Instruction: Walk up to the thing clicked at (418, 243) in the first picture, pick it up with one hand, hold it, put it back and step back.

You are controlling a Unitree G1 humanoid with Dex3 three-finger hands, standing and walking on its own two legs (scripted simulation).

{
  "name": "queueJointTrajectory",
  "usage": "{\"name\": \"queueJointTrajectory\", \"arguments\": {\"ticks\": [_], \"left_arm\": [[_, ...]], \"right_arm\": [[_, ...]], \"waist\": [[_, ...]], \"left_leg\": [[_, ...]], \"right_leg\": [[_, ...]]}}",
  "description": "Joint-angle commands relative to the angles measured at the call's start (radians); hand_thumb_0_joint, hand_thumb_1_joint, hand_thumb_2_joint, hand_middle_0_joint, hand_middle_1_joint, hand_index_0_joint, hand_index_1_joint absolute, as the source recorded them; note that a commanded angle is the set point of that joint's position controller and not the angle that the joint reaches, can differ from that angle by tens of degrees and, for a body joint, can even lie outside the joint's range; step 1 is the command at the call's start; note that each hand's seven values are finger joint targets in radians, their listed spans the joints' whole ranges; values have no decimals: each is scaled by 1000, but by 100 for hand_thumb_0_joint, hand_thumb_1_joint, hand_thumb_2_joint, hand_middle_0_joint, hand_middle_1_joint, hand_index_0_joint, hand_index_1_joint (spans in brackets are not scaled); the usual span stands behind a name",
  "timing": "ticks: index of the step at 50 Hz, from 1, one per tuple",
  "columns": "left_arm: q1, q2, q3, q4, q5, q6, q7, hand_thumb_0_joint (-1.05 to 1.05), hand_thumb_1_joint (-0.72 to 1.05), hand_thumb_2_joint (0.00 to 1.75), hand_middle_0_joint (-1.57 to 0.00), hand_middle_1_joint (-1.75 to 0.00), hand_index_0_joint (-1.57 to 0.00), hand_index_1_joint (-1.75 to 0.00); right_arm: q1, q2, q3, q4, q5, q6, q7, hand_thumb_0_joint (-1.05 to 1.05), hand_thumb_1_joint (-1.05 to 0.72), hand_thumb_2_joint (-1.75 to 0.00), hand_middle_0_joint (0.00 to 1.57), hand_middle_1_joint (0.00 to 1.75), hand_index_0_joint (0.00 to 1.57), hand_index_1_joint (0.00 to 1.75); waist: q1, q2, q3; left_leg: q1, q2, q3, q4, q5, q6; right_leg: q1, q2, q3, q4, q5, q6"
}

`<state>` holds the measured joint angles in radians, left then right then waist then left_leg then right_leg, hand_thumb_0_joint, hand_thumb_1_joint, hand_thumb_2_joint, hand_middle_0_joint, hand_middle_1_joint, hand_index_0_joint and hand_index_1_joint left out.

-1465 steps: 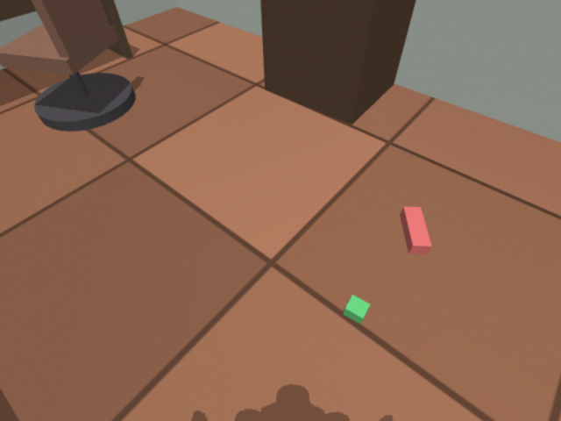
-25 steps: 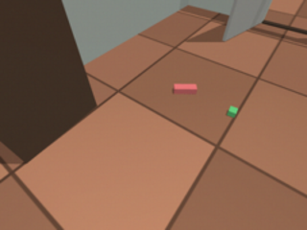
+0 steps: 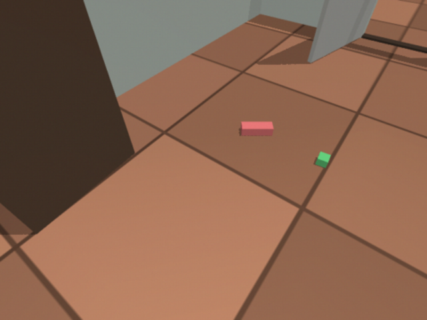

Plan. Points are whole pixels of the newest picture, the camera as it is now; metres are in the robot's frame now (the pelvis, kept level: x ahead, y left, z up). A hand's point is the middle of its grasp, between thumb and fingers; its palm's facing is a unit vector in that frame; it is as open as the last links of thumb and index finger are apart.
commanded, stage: walk up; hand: right
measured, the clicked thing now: (256, 128) +1.46 -0.25 -0.75
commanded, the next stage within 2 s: none
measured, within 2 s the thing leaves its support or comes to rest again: neither
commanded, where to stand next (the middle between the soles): +1.07 -0.01 m, yaw +1 degrees
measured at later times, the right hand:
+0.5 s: hand (382, 298) +0.21 -0.35 -0.16, palm faces -0.03 +0.95 -0.31, open 7.4 cm
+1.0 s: hand (328, 202) +0.44 -0.29 -0.14, palm faces -0.02 +0.93 -0.38, open 7.4 cm
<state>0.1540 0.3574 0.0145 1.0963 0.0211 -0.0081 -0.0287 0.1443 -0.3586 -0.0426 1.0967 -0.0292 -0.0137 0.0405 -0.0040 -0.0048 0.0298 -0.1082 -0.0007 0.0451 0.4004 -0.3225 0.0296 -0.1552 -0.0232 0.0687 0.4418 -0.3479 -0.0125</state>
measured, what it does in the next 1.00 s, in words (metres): walks ahead: right foot, then left foot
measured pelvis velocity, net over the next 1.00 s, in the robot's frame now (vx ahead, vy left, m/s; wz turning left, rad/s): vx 0.39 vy -0.02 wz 0.03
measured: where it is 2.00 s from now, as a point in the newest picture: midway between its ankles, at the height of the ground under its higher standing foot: (223, 204)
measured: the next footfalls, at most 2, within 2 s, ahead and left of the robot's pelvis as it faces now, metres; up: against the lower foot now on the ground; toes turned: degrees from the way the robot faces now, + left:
right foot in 0.24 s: +0.18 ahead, -0.20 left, +0.00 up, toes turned -6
left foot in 0.72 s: +0.41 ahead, +0.09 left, +0.00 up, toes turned +6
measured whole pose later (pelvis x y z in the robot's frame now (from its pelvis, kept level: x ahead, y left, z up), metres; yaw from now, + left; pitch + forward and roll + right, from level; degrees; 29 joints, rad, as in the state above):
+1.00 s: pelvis +0.39 -0.02 -0.01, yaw +2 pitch -3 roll +0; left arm 0.22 0.43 0.07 0.87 0.00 -0.05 -0.07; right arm 0.31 -0.38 -0.05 0.89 -0.01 -0.08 0.05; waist -0.03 -0.05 0.08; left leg -0.13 0.01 0.08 0.46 -0.29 0.03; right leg -0.51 -0.08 0.02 0.95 -0.26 -0.01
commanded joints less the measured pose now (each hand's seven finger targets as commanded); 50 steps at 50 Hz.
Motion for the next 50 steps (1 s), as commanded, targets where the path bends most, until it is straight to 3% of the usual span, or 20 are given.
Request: {"name": "queueJointTrajectory", "arguments": {"ticks": [1, 3, 6, 10, 12, 13, 14, 15, 16, 20, 25, 31, 34, 35, 36, 37, 38, 39, 43, 50], "left_arm": [[-179, 253, 87, -167, 24, -36, -8, 0, 90, 90, -20, -30, -20, -30], [-144, 254, 96, -161, 15, -53, -17, 0, 90, 90, -20, -30, -20, -30], [-85, 232, 106, -159, 22, -60, -43, 0, 90, 90, -20, -30, -20, -30], [113, 236, 135, -130, 15, -57, -46, 0, 90, 90, -20, -30, -20, -30], [283, 287, 169, -75, 21, -60, -29, 0, 90, 90, -20, -30, -20, -30], [382, 366, 190, -62, 31, -64, -13, 0, 90, 90, -20, -30, -20, -30], [376, 431, 192, -104, 41, -75, -2, 0, 90, 90, -20, -30, -20, -30], [208, 445, 187, -159, 15, -78, -3, 0, 90, 90, -20, -30, -20, -30], [120, 445, 181, -190, -2, -79, -7, 0, 90, 90, -20, -30, -20, -30], [59, 318, 129, -223, -7, -101, -7, 0, 90, 90, -20, -30, -20, -30], [71, 332, 133, -244, -6, -113, -6, 0, 90, 90, -20, -30, -20, -30], [135, 333, 135, -248, -8, -105, -7, 0, 90, 90, -20, -30, -20, -30], [131, 328, 133, -266, -4, -91, 2, 0, 90, 90, -20, -30, -20, -30], [145, 306, 122, -271, -6, -86, 2, 0, 90, 90, -20, -30, -20, -30], [190, 253, 102, -273, -7, -85, 2, 0, 90, 90, -20, -30, -20, -30], [228, 179, 74, -299, -16, -86, 2, 0, 90, 90, -20, -30, -20, -30], [206, 236, 84, -303, -22, -82, 8, 0, 90, 90, -20, -30, -20, -30], [153, 291, 96, -288, -10, -77, 17, 0, 90, 90, -20, -30, -20, -30], [171, 239, 91, -255, -33, -66, -3, 0, 90, 90, -20, -30, -20, -30], [46, 222, 101, -304, -6, -59, -43, 0, 90, 90, -20, -30, -20, -30]], "right_arm": [[79, -381, -120, -98, -14, -46, -4, 0, -90, -90, 20, 30, 20, 30], [61, -349, -116, -113, -11, -56, -1, 0, -90, -90, 20, 30, 20, 30], [31, -333, -109, -144, -12, -56, 9, 0, -90, -90, 20, 30, 20, 30], [-106, -336, -102, -217, -7, -47, 24, 0, -90, -90, 20, 30, 20, 30], [-61, -266, -79, -220, -12, -35, 27, 0, -90, -90, 20, 30, 20, 30], [11, -186, -55, -221, -12, -33, 26, 0, -90, -90, 20, 30, 20, 30], [61, -158, -44, -229, -1, -32, 22, 0, -90, -90, 20, 30, 20, 30], [67, -260, -63, -212, 8, -26, 12, 0, -90, -90, 20, 30, 20, 30], [87, -281, -61, -208, 8, -28, 10, 0, -90, -90, 20, 30, 20, 30], [161, -313, -76, -136, 27, -30, 26, 0, -90, -90, 20, 30, 20, 30], [97, -284, -74, -192, 15, -25, 55, 0, -90, -90, 20, 30, 20, 30], [-34, -241, -71, -247, 10, -38, 66, 0, -90, -90, 20, 30, 20, 30], [27, -244, -79, -231, 10, -47, 55, 0, -90, -90, 20, 30, 20, 30], [113, -265, -93, -210, 10, -55, 45, 0, -90, -90, 20, 30, 20, 30], [255, -310, -117, -176, 9, -65, 29, 0, -90, -90, 20, 30, 20, 30], [336, -399, -138, -176, 3, -74, 13, 0, -90, -90, 20, 30, 20, 30], [329, -435, -137, -189, 22, -73, 10, 0, -90, -90, 20, 30, 20, 30], [278, -434, -137, -205, 38, -70, 6, 0, -90, -90, 20, 30, 20, 30], [153, -316, -95, -250, 45, -81, -10, 0, -90, -90, 20, 30, 20, 30], [137, -325, -93, -310, 21, -100, -3, 0, -90, -90, 20, 30, 20, 30]], "waist": [[-117, 141, 132], [-96, 76, 151], [-58, 136, 70], [71, 180, 48], [140, -37, -34], [181, -305, -71], [161, -367, -69], [97, -199, -17], [51, -195, 46], [-8, -135, 119], [-11, -126, 141], [28, -96, 91], [-8, -53, 24], [-56, 20, -36], [-115, 155, -142], [-125, 368, -172], [-124, 323, -131], [-119, 237, -76], [-21, 145, 36], [-34, 131, 74]], "left_leg": [[118, 438, -486, -333, -537, 226], [145, 404, -428, -301, -329, 237], [97, 275, -237, -265, -276, 175], [-265, 210, -85, -132, -280, 119], [-465, 124, -3, 187, -290, 94], [-588, 19, 33, 530, -327, 74], [-693, -86, -118, 784, -308, 38], [-601, -32, -204, 806, -221, 45], [-562, 26, -217, 809, -169, 52], [-460, 85, -177, 642, 34, -2], [-439, 122, -100, 446, 113, -50], [-322, 107, -7, 224, 200, -14], [-159, 54, 46, 175, 137, 5], [-14, 29, 54, 129, 129, 22], [164, 53, -5, 94, 48, 36], [303, 261, -351, 13, -68, 95], [351, 406, -691, -132, -18, 204], [249, 436, -701, -128, 46, 251], [-32, 266, -252, -97, 316, 164], [-89, 248, -101, -153, 172, 199]], "right_leg": [[-565, -31, -40, 375, -114, -16], [-564, -77, 4, 355, -80, -16], [-392, -62, -50, 266, -71, -1], [32, -46, -129, 110, 173, 24], [343, -1, -136, 110, 113, 8], [421, -106, 50, -21, -190, -28], [339, -327, 541, -225, -555, -96], [136, -403, 667, -362, -671, -153], [47, -432, 648, -379, -628, -192], [-73, -255, 180, -304, -259, -138], [-65, -265, 54, -340, -168, -189], [3, -226, -53, -235, 23, -166], [1, -222, -79, -45, 273, -149], [-19, -179, -128, 146, 407, -124], [-90, -121, -159, 425, 352, -89], [-313, -1, -169, 644, -5, -43], [-493, 57, -124, 732, -166, -19], [-498, -12, -50, 808, -163, -17], [-363, -66, 6, 690, 6, -33], [-359, -93, -75, 304, 142, 27]]}}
